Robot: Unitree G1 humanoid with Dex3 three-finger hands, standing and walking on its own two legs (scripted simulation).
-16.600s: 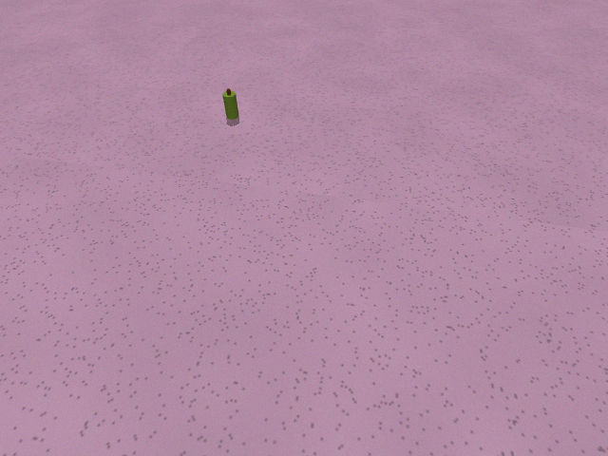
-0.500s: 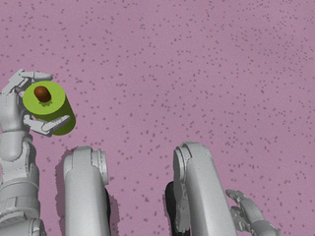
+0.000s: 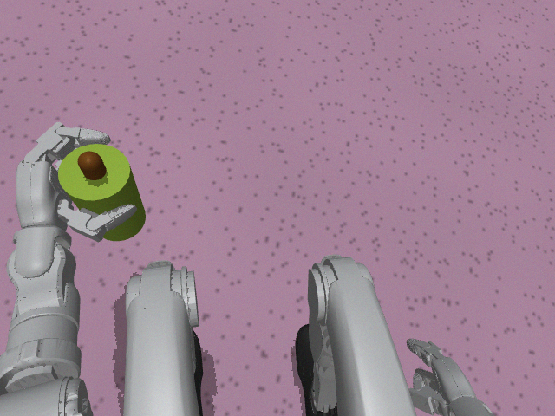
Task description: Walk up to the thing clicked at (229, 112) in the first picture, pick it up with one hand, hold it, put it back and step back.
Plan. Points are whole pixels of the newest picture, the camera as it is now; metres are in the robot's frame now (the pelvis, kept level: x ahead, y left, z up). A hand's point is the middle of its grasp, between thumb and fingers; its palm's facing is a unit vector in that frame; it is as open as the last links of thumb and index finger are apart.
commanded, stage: settle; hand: left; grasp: from the side
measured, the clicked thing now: (106, 192) +0.42 +0.24 -0.07
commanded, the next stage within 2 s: lift in 0.06 s
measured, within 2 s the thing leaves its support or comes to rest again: neither
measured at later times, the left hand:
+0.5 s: hand (90, 177) +0.42 +0.23 -0.01, palm faces +0.11 -0.99 -0.07, open 11.2 cm
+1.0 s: hand out of the picture +0.39 +0.23 +0.16, palm faces +0.14 -0.99 -0.07, open 11.2 cm
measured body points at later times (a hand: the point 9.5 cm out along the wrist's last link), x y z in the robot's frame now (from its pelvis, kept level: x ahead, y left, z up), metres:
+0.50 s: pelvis +0.01 +0.00 +0.03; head +0.21 +0.04 +0.43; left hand +0.41 +0.29 +0.00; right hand +0.14 -0.26 -0.10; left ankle +0.09 +0.15 -0.34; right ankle +0.09 -0.12 -0.34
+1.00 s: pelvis +0.02 +0.00 +0.15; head +0.19 +0.03 +0.57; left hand +0.38 +0.28 +0.17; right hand +0.20 -0.24 +0.02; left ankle +0.09 +0.15 -0.34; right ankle +0.09 -0.12 -0.34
